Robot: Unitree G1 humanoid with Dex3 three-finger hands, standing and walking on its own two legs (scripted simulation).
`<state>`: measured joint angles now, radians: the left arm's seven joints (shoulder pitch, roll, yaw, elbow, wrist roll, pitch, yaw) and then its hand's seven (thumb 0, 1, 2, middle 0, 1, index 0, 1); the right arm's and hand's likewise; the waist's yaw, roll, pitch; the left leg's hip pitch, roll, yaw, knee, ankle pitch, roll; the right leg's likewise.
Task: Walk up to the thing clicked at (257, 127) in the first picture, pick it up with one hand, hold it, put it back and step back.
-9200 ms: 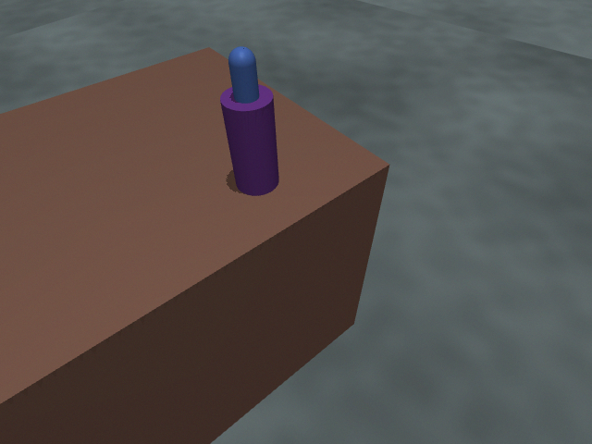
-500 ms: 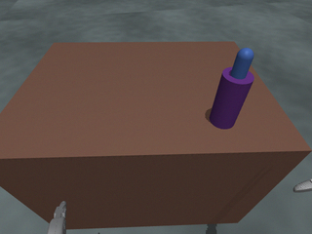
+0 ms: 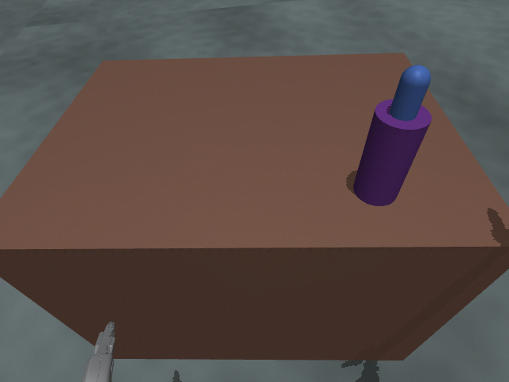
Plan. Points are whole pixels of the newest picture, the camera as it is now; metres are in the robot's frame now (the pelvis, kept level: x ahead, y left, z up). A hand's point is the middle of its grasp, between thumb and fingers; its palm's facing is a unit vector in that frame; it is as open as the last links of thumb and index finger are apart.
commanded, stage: go down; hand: right
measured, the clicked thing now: (393, 139) +0.50 -0.23 +0.11
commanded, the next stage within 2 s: none
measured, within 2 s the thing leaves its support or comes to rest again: neither
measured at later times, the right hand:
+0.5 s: hand out of the picture +0.36 -0.40 +0.16, palm faces +0.24 +0.97 +0.01, open 17.4 cm
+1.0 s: hand out of the picture +0.38 -0.42 +0.16, palm faces +0.26 +0.97 +0.02, open 17.5 cm
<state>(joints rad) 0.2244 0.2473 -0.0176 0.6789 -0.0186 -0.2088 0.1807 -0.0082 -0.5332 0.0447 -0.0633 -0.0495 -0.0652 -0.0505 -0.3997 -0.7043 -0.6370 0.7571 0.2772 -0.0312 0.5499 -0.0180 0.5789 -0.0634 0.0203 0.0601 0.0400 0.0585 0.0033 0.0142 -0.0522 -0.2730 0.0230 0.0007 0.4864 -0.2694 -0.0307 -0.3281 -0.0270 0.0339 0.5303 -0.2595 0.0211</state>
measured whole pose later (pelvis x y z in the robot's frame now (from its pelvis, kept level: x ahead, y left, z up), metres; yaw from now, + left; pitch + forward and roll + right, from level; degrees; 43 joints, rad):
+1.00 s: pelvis +0.01 -0.01 -0.01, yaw +0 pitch +10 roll +2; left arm 0.25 0.26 -0.06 0.60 0.01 -0.23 0.19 -0.01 -0.54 0.06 -0.06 -0.05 -0.06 -0.06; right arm -0.63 -0.92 -0.69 1.08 0.20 -0.06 0.60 -0.02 0.56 -0.06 0.03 0.06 0.05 0.05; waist 0.06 0.01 -0.09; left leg -0.43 0.01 0.01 0.58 -0.32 -0.04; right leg -0.52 -0.04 0.04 0.68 -0.34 0.01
